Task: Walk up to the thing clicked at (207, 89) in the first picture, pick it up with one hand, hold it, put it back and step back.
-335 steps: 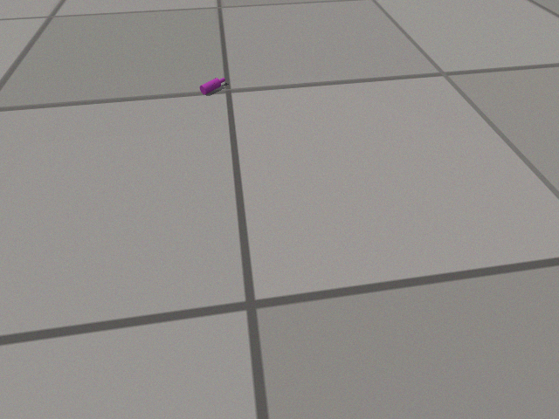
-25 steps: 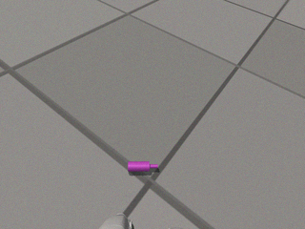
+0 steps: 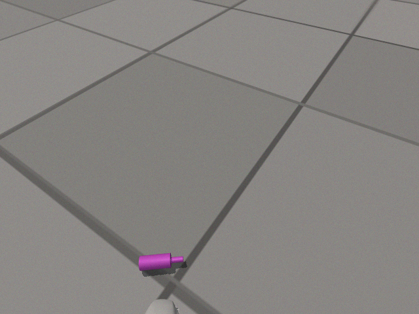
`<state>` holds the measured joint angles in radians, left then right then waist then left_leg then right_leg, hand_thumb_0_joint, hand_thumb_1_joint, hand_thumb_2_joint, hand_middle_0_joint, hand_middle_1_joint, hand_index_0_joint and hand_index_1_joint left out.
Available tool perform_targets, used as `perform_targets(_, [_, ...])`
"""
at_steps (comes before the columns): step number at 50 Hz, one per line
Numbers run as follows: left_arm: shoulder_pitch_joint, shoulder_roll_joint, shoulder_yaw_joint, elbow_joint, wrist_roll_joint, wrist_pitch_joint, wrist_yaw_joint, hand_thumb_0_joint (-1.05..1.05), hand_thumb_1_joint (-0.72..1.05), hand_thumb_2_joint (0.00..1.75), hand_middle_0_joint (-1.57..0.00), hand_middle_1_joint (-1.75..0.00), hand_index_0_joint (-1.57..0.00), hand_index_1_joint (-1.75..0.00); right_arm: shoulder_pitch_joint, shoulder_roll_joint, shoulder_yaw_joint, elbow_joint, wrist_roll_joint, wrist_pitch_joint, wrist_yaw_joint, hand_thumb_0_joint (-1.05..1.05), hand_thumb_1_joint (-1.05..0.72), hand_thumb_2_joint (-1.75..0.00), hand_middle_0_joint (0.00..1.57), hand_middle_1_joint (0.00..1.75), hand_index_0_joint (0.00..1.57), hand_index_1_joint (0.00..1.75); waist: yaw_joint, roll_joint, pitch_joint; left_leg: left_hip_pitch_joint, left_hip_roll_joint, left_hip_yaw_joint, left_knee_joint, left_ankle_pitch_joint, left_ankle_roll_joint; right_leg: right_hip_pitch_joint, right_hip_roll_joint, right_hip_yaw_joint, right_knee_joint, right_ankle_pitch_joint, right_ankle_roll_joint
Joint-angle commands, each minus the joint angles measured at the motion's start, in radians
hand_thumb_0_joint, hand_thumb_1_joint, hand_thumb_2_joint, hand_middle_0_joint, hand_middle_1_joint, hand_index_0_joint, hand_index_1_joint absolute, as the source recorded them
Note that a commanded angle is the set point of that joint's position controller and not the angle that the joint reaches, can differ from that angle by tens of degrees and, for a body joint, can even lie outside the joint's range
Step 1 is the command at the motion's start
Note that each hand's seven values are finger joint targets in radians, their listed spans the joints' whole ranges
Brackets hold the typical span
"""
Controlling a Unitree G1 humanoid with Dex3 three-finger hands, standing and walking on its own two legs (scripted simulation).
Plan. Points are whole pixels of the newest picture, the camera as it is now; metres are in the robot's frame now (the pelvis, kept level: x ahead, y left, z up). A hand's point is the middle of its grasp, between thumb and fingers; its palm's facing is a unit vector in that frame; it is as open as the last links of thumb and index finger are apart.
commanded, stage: walk up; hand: left
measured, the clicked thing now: (161, 261) +0.48 +0.24 -0.71
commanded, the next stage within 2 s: none
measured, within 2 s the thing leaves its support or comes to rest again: neither
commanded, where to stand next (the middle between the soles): +0.18 -0.03 m, yaw +5 degrees
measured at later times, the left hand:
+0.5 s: hand out of the picture +0.13 +0.19 -0.14, palm faces +0.07 -0.94 -0.34, open 7.4 cm
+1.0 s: hand out of the picture +0.13 +0.24 -0.12, palm faces +0.08 -0.85 -0.52, open 7.4 cm
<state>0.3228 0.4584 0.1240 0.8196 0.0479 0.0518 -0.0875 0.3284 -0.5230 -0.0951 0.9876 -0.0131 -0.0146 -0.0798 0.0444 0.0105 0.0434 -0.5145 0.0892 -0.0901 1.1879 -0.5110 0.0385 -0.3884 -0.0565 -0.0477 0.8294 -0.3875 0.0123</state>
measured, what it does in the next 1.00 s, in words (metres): walks ahead: left foot, then right foot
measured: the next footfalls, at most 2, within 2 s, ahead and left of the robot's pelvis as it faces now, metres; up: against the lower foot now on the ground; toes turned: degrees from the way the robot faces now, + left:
left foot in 0.36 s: +0.21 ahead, +0.05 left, +0.00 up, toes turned +5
right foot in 0.66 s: +0.22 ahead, -0.24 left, +0.00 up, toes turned +3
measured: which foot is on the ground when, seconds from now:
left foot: up 0.00-0.34, down 0.36-0.68, up 0.70-0.98, down 1.00-1.00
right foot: down 0.00-0.42, up 0.44-0.64, down 0.66-1.00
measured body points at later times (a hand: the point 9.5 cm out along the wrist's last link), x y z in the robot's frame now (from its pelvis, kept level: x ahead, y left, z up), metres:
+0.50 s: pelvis +0.11 -0.06 +0.02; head +0.16 -0.05 +0.46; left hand +0.13 +0.24 -0.12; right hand +0.26 -0.36 -0.09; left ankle +0.17 +0.04 -0.70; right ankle +0.07 -0.18 -0.64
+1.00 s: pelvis +0.10 -0.07 +0.00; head +0.15 -0.08 +0.45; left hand +0.12 +0.28 -0.09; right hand +0.20 -0.40 -0.13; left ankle +0.08 +0.06 -0.71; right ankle +0.18 -0.24 -0.70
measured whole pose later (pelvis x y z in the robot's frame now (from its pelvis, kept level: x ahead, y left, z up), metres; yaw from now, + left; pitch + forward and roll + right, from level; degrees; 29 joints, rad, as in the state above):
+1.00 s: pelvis +0.10 -0.07 +0.00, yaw +7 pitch -2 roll +0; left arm 0.22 0.44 0.06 0.89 0.03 -0.01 0.04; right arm 0.20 -0.44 -0.08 0.95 -0.02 0.07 0.03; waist 0.02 0.04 0.13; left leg -0.33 0.01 -0.03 0.77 -0.44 0.00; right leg -0.44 -0.13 0.01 0.78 -0.32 0.05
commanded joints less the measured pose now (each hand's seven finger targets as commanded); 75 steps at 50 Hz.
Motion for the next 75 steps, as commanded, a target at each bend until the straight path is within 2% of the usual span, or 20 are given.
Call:
perform_targets(1, [-0.030,0.277,0.061,-0.081,-0.005,-0.057,0.035,0.00,0.90,0.90,-0.20,-0.30,-0.20,-0.30,0.025,-0.200,-0.026,-0.050,0.028,-0.060,0.006,0.00,-0.90,-0.90,0.20,0.30,0.20,0.30,-0.010,-0.204,0.117,-0.240,-0.017,0.007,0.053,0.156,-0.005,0.081,-0.188,0.416,-0.570,-0.343,-0.109])
perform_targets(9, [0.080,0.209,0.025,-0.044,-0.026,-0.104,0.064,0.00,0.90,0.90,-0.20,-0.30,-0.20,-0.30,-0.075,-0.111,0.003,-0.128,0.002,-0.062,0.067,0.00,-0.90,-0.90,0.20,0.30,0.20,0.30,0.031,-0.093,0.106,-0.145,-0.027,0.006,-0.303,0.200,-0.011,0.236,-0.259,0.304,-0.557,0.092,-0.195])
perform_targets(13, [0.090,0.177,-0.004,-0.036,-0.034,-0.104,0.090,0.00,0.90,0.90,-0.20,-0.30,-0.20,-0.30,-0.116,-0.046,0.021,-0.154,0.011,-0.050,0.066,0.00,-0.90,-0.90,0.20,0.30,0.20,0.30,0.029,-0.082,0.024,0.007,-0.076,0.097,-0.429,0.281,-0.002,0.306,-0.211,0.136,-0.387,0.778,-0.106])
perform_targets(18, [0.026,0.173,-0.021,-0.041,-0.049,-0.092,0.108,0.00,0.90,0.90,-0.20,-0.30,-0.20,-0.30,-0.036,-0.048,0.011,-0.128,0.015,-0.046,0.050,0.00,-0.90,-0.90,0.20,0.30,0.20,0.30,-0.053,-0.053,-0.060,0.364,-0.129,0.155,-0.659,0.507,0.063,0.182,-0.122,0.032,-0.100,0.873,-0.016])
perform_targets(19, [0.007,0.148,-0.029,-0.054,-0.055,-0.097,0.108,0.00,0.90,0.90,-0.20,-0.30,-0.20,-0.30,0.037,-0.099,-0.009,-0.125,0.011,-0.047,0.042,0.00,-0.90,-0.90,0.20,0.30,0.20,0.30,-0.105,-0.006,-0.132,0.535,-0.029,0.022,-0.652,0.684,0.131,0.063,-0.082,0.017,0.075,0.748,0.026])
perform_targets(21, [0.047,0.132,-0.020,-0.039,-0.074,-0.075,0.119,0.00,0.90,0.90,-0.20,-0.30,-0.20,-0.30,0.058,-0.176,-0.031,-0.150,0.026,-0.048,0.027,0.00,-0.90,-0.90,0.20,0.30,0.20,0.30,-0.109,0.129,-0.277,0.712,0.378,-0.511,-0.651,1.034,0.427,-0.186,0.060,0.084,0.494,-0.256,0.085])
perform_targets(25, [0.002,0.122,-0.033,0.003,-0.061,-0.060,0.102,0.00,0.90,0.90,-0.20,-0.30,-0.20,-0.30,-0.164,-0.092,0.008,-0.169,0.020,-0.037,0.026,0.00,-0.90,-0.90,0.20,0.30,0.20,0.30,-0.028,0.000,-0.040,0.211,0.164,-0.103,-0.745,0.629,0.214,-0.017,-0.007,0.127,0.229,-0.139,-0.025])
perform_targets(32, [0.095,0.125,-0.024,0.115,-0.067,-0.106,0.141,0.00,0.90,0.90,-0.20,-0.30,-0.20,-0.30,-0.279,-0.096,0.005,-0.191,-0.003,0.030,0.079,0.00,-0.90,-0.90,0.20,0.30,0.20,0.30,0.016,0.185,-0.095,0.122,0.029,0.021,-0.479,0.636,0.136,0.220,0.071,-0.034,-0.235,0.259,0.013])
perform_targets(34, [0.109,0.266,0.017,0.108,-0.035,-0.113,0.154,0.00,0.90,0.90,-0.20,-0.30,-0.20,-0.30,-0.272,-0.011,0.015,-0.220,0.001,0.051,0.081,0.00,-0.90,-0.90,0.20,0.30,0.20,0.30,0.048,-0.156,-0.066,-0.105,-0.110,0.067,-0.218,0.203,0.031,0.270,-0.184,0.313,-0.410,0.379,-0.058])
perform_targets(36, [-0.056,0.365,0.032,0.031,-0.022,-0.107,0.163,0.00,0.90,0.90,-0.20,-0.30,-0.20,-0.30,-0.266,-0.092,-0.022,-0.214,-0.019,0.083,0.069,0.00,-0.90,-0.90,0.20,0.30,0.20,0.30,0.017,-0.209,-0.028,-0.086,-0.058,-0.068,0.050,-0.083,-0.010,0.066,-0.469,0.691,-0.505,0.289,-0.310])
perform_targets(40, [-0.133,0.234,0.007,0.015,-0.021,-0.111,0.164,0.00,0.90,0.90,-0.20,-0.30,-0.20,-0.30,-0.141,-0.074,-0.034,-0.146,0.000,0.075,0.090,0.00,-0.90,-0.90,0.20,0.30,0.20,0.30,-0.055,-0.163,-0.038,-0.037,-0.087,-0.045,0.063,0.082,-0.027,0.085,-0.223,0.281,-0.356,0.310,-0.195])
perform_targets(45, [-0.096,0.236,0.011,0.008,0.005,-0.100,0.148,0.00,0.90,0.90,-0.20,-0.30,-0.20,-0.30,-0.190,-0.064,-0.024,-0.145,-0.005,0.071,0.108,0.00,-0.90,-0.90,0.20,0.30,0.20,0.30,0.010,-0.272,-0.074,0.006,-0.079,0.077,-0.270,-0.010,-0.046,0.169,-0.165,0.247,-0.382,-0.072,-0.186])
perform_targets(49, [-0.145,0.218,-0.007,0.004,-0.023,-0.072,0.130,0.00,0.90,0.90,-0.20,-0.30,-0.20,-0.30,-0.042,-0.075,-0.035,-0.056,-0.016,0.032,0.094,0.00,-0.90,-0.90,0.20,0.30,0.20,0.30,-0.071,-0.163,-0.096,0.367,-0.117,0.122,-0.697,0.148,-0.027,-0.027,-0.143,0.174,-0.126,0.102,-0.132])
perform_targets(51, [-0.078,0.056,-0.063,-0.014,-0.035,-0.070,0.130,0.00,0.90,0.90,-0.20,-0.30,-0.20,-0.30,-0.022,-0.203,-0.057,-0.077,-0.043,0.011,0.081,0.00,-0.90,-0.90,0.20,0.30,0.20,0.30,-0.084,0.251,-0.071,0.462,0.179,-0.438,-0.876,-0.109,0.092,-0.373,0.051,0.012,0.239,-0.245,-0.021])
perform_targets(52, [-0.181,0.186,-0.027,-0.012,-0.024,-0.081,0.140,0.00,0.90,0.90,-0.20,-0.30,-0.20,-0.30,-0.029,-0.301,-0.073,-0.080,-0.020,0.010,0.089,0.00,-0.90,-0.90,0.20,0.30,0.20,0.30,-0.134,0.213,-0.008,0.312,0.297,-0.631,-0.958,-0.314,0.244,-0.375,0.028,0.121,0.231,-0.267,-0.031])
perform_targets(53, [-0.212,0.233,-0.023,0.012,-0.018,-0.093,0.137,0.00,0.90,0.90,-0.20,-0.30,-0.20,-0.30,-0.106,-0.299,-0.072,-0.092,-0.018,0.008,0.092,0.00,-0.90,-0.90,0.20,0.30,0.20,0.30,-0.104,0.197,0.084,0.179,0.319,-0.640,-0.981,-0.390,0.271,-0.317,-0.009,0.125,0.239,-0.226,-0.036])
perform_targets(56, [-0.098,0.185,-0.024,0.068,-0.045,-0.101,0.105,0.00,0.90,0.90,-0.20,-0.30,-0.20,-0.30,-0.170,-0.146,-0.024,-0.105,-0.021,-0.014,0.081,0.00,-0.90,-0.90,0.20,0.30,0.20,0.30,-0.046,0.143,0.090,0.282,0.116,-0.226,-0.823,0.049,0.151,-0.259,-0.010,0.085,0.105,-0.036,-0.036])
perform_targets(63, [-0.034,0.123,-0.029,0.112,-0.037,-0.116,0.106,0.00,0.90,0.90,-0.20,-0.30,-0.20,-0.30,-0.160,-0.098,0.004,-0.098,0.008,-0.011,0.076,0.00,-0.90,-0.90,0.20,0.30,0.20,0.30,0.000,0.132,-0.053,0.235,0.053,-0.030,-0.537,0.549,0.089,0.198,0.077,-0.020,-0.357,0.190,-0.041])
perform_targets(67, [-0.119,0.256,-0.010,0.078,-0.030,-0.116,0.109,0.00,0.90,0.90,-0.20,-0.30,-0.20,-0.30,-0.086,-0.071,0.016,-0.074,0.013,-0.001,0.053,0.00,-0.90,-0.90,0.20,0.30,0.20,0.30,-0.029,-0.137,-0.084,0.094,-0.070,0.042,-0.229,-0.132,0.000,0.212,-0.346,0.577,-0.486,0.148,-0.284])
perform_targets(75, [-0.237,0.112,-0.069,0.081,-0.061,-0.080,0.094,0.00,0.90,0.90,-0.20,-0.30,-0.20,-0.30,-0.075,-0.080,0.017,0.005,-0.007,-0.032,0.056,0.00,-0.90,-0.90,0.20,0.30,0.20,0.30,-0.080,-0.056,-0.064,0.368,0.017,-0.039,-0.757,0.370,0.013,-0.010,-0.075,0.158,-0.246,0.328,-0.078])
